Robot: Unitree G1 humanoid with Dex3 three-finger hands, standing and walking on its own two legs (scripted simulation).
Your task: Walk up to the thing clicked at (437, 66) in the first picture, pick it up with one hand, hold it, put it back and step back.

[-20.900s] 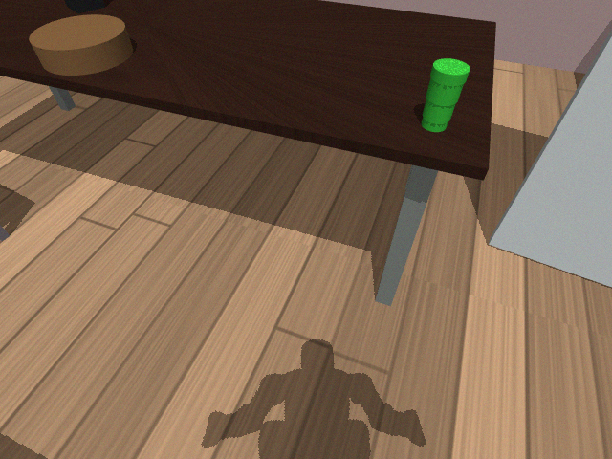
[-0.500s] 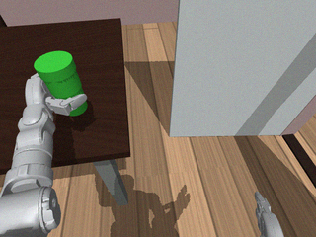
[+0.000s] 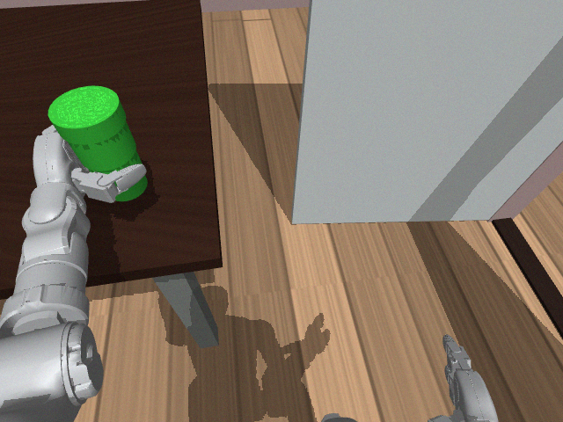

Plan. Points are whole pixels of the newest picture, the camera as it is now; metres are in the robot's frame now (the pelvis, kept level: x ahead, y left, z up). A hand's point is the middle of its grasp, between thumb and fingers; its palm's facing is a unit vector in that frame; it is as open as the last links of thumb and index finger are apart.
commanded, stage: lower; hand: left
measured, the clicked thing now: (108, 151) +0.46 +0.20 +0.13
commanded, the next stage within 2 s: loosen in 0.78 s
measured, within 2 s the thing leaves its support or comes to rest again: rests again in 0.68 s
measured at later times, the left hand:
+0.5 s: hand (119, 169) +0.48 +0.21 +0.08, palm faces +0.15 -0.99 +0.02, open 10.1 cm
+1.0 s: hand (125, 180) +0.48 +0.21 +0.05, palm faces +0.17 -0.99 +0.01, open 10.1 cm
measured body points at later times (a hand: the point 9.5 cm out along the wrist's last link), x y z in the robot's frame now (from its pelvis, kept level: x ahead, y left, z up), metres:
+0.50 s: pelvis +0.00 +0.01 -0.02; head +0.08 +0.02 +0.42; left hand +0.47 +0.26 +0.08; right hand +0.14 -0.26 -0.07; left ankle -0.01 +0.12 -0.71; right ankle +0.02 -0.13 -0.71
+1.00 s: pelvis +0.00 +0.01 -0.03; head +0.09 +0.03 +0.41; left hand +0.47 +0.26 +0.05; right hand +0.14 -0.25 -0.08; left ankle -0.01 +0.12 -0.71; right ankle +0.02 -0.13 -0.71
